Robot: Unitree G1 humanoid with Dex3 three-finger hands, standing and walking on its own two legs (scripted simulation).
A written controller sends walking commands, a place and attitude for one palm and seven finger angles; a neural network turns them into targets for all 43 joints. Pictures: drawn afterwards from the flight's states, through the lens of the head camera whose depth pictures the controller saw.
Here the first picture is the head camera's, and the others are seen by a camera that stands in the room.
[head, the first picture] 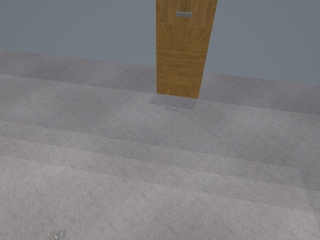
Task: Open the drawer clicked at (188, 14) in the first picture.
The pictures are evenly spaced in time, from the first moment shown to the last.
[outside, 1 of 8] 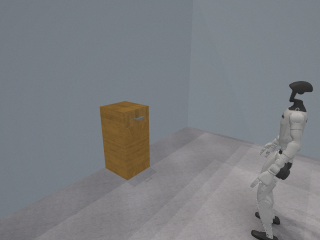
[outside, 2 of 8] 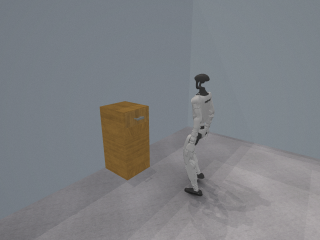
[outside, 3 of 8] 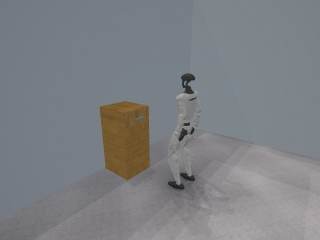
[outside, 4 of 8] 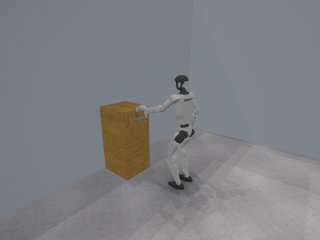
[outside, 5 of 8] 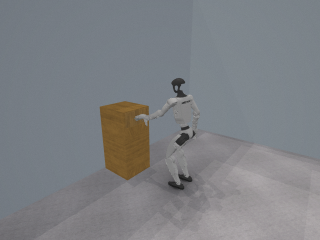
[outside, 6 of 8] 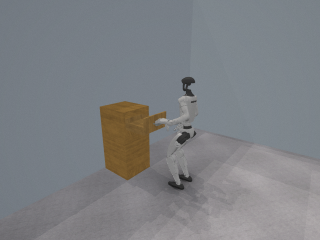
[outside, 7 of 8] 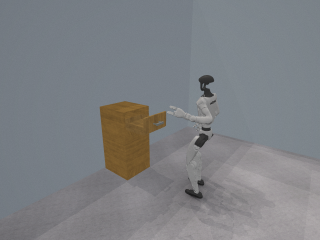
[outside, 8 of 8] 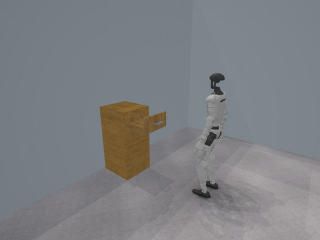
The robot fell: no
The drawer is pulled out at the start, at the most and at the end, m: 0.00 0.30 0.30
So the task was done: yes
